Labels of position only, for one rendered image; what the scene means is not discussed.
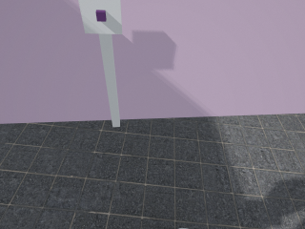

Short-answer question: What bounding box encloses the panel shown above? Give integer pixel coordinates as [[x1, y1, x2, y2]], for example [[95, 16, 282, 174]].
[[78, 0, 122, 127]]

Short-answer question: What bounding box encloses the button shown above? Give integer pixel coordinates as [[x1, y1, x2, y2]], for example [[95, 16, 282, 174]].
[[95, 10, 107, 22]]

